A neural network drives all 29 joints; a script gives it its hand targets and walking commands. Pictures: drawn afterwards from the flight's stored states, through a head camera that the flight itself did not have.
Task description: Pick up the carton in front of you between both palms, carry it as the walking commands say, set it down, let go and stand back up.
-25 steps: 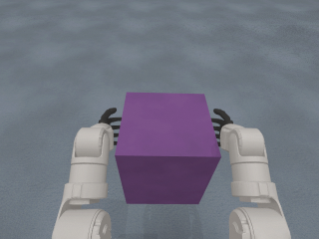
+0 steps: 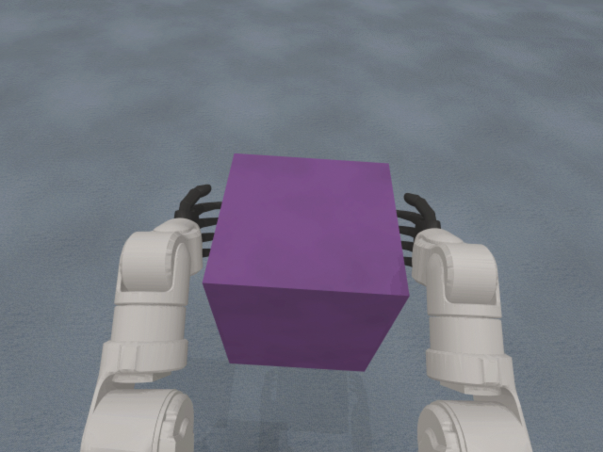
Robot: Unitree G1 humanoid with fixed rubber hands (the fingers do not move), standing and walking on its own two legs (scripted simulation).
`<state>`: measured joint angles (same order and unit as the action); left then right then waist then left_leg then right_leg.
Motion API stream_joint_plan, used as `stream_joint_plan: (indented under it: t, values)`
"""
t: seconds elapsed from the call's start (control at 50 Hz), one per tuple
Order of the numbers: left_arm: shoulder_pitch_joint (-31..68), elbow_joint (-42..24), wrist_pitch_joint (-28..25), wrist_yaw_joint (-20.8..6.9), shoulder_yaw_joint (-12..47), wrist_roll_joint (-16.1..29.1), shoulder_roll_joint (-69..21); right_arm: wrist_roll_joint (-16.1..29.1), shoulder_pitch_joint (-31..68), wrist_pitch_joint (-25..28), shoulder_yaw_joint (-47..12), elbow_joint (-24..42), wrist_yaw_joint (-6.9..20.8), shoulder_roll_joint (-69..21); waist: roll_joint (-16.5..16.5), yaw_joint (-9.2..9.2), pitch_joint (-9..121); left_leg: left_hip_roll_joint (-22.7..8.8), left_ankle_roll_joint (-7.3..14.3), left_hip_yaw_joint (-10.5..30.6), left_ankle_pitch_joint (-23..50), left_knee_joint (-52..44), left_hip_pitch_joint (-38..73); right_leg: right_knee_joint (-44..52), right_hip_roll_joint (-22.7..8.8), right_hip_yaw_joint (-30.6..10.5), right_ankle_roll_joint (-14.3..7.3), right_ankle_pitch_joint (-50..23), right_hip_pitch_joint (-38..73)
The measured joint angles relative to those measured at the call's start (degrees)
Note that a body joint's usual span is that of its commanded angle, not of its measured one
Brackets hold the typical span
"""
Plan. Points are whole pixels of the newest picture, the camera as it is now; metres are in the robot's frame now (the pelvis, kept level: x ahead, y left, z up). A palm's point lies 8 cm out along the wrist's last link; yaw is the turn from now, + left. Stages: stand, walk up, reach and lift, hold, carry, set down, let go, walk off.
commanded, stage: carry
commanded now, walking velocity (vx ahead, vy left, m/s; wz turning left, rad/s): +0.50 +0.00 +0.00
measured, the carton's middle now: (303, 270) +0.37 +0.01 +0.04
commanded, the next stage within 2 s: none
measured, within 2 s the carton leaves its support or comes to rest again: neither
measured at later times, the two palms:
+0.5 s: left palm (243, 144) +0.57 +0.12 +0.11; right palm (419, 151) +0.58 -0.18 +0.10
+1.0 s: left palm (241, 75) +0.83 +0.16 +0.10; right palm (379, 82) +0.82 -0.14 +0.10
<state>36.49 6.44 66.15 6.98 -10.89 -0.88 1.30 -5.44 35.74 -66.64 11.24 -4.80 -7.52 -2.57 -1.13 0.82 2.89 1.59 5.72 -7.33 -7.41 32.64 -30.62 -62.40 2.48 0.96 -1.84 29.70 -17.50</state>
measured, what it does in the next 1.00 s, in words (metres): walks ahead: right foot, then left foot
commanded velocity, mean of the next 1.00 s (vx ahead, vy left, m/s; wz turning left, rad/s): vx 0.50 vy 0.00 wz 0.00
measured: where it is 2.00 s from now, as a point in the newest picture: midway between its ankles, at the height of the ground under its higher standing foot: (306, 217)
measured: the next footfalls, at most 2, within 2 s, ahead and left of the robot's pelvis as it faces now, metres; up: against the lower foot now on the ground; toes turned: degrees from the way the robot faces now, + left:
right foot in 0.42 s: +0.36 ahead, -0.13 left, +0.00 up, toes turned -8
left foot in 0.82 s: +0.63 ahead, +0.11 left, +0.00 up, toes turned +11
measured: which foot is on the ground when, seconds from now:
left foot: down 0.00-0.44, up 0.46-0.80, down 0.82-1.00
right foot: up 0.00-0.40, down 0.42-0.84, up 0.86-1.00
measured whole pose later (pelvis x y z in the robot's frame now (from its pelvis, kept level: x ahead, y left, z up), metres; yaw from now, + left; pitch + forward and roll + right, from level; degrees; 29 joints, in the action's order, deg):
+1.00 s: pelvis +0.57 +0.02 +0.03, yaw -1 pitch +4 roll -1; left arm 8.1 -14.6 71.1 5.0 -6.5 -7.4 -7.6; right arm -6.7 7.6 -70.2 5.6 13.6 -4.7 -7.5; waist -0.9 -1.0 8.8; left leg -2.7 3.0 -12.5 -10.4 22.9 -16.4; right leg -58.0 -4.9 4.9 0.1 20.3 -27.4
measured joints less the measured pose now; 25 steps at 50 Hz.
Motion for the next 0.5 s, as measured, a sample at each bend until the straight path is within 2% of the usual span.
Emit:
stream_joint_plan:
  t: [0.02, 0.06, 0.16, 0.26, 0.36, 0.4, 0.42, 0.44, 0.46, 0.5]
  values:
    - [0.0, 0.9, 0.4, 0.0, 0.0, -0.2, -0.1, 0.1, -0.3, -0.3, -0.1, -0.9, 0.0, 0.2, 0.3, -0.62, -0.1, 0.0, 0.0, 0.1, -0.3, -0.6, 1.2, -3.9, -0.1, -0.1, 0.1, -1.1, -2.9]
    - [-0.3, 1.8, 1.4, 0.0, 0.2, -1.0, -0.7, 0.8, -1.3, -1.0, -0.2, -1.6, 0.0, 0.6, 0.8, -1.64, -0.6, 0.0, 0.0, 0.4, -0.7, -3.1, 4.2, -5.2, -1.2, 0.1, 0.5, -4.2, -8.0]
    - [-0.9, -0.9, 3.1, 0.1, 0.5, -2.4, -2.0, 3.1, -2.3, -2.2, -0.2, 0.6, -0.5, 1.7, 1.1, -3.09, -2.6, -0.3, -0.1, 1.0, -1.3, -9.9, 11.5, 5.4, -4.5, 0.4, 2.2, -8.9, -16.2]
    - [-3.2, -6.4, 3.2, 0.2, -0.2, -3.3, -3.7, 3.1, -3.0, -2.1, 1.0, 4.2, -0.4, 0.4, 0.9, -2.58, -1.9, -0.8, -1.2, 1.4, -3.1, -15.2, 18.1, 19.4, -6.2, 2.0, 3.3, -16.6, -17.9]
    - [-8.6, -11.0, 3.4, 0.0, -0.8, -4.3, -5.8, 0.2, -7.1, -2.1, 1.3, 7.6, 0.8, -2.6, 0.9, -1.16, 1.7, -1.4, -3.2, 1.8, -8.2, -16.4, 24.5, 33.0, -5.2, 5.2, 2.9, -23.6, -12.8]
    - [-10.9, -12.2, 3.5, -0.4, -0.9, -4.8, -6.7, -1.1, -9.7, -2.3, 1.0, 9.1, 1.3, -3.8, 1.1, -0.9, 3.1, -1.8, -4.2, 2.2, -12.4, -13.0, 26.0, 39.5, -4.4, 7.5, 2.2, -26.3, -8.2]
    - [-12.0, -12.3, 3.3, -0.6, -0.8, -5.2, -7.4, -1.5, -11.2, -2.4, 0.8, 10.0, 1.5, -4.0, 1.5, -0.93, 3.9, -2.2, -4.6, 2.2, -15.3, -8.7, 25.4, 40.8, -4.0, 8.2, 0.5, -26.8, -6.2]
    - [-13.2, -12.1, 2.3, -0.7, -0.5, -5.8, -8.4, -1.6, -12.6, -2.2, 0.7, 10.6, 1.8, -3.7, 2.9, -0.64, 4.4, -3.7, -4.9, 2.2, -16.0, -1.8, 23.0, 38.9, -3.4, 9.1, -1.0, -25.4, -6.0]
    - [-14.5, -11.8, 1.7, -1.0, -0.1, -6.3, -9.3, -1.0, -14.3, -2.3, 0.8, 11.2, 2.9, -3.5, 3.4, -0.29, 4.7, -3.9, -5.4, 3.0, -16.9, 6.6, 19.8, 37.1, -3.2, 9.5, -1.6, -23.2, -5.7]
    - [-17.9, -12.8, 1.3, -1.0, 0.8, -7.1, -10.5, -1.0, -17.7, -2.4, 0.4, 12.5, 3.3, -3.8, 3.0, -0.02, 4.8, -3.0, -5.6, 4.1, -19.2, 21.0, 12.6, 36.3, -3.7, 9.6, -1.5, -20.1, -4.0]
